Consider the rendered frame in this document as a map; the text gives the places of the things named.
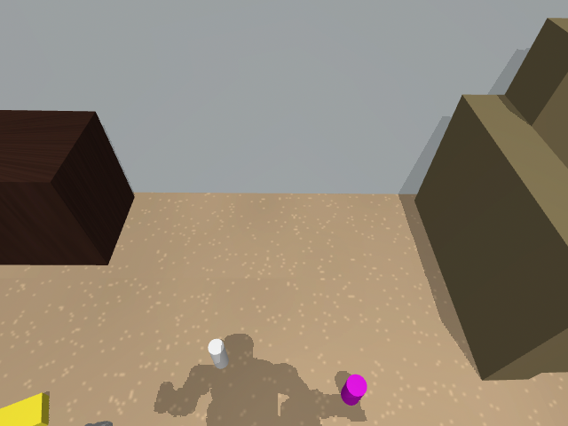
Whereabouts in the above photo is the sofa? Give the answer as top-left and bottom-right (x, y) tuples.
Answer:
(414, 18), (568, 381)

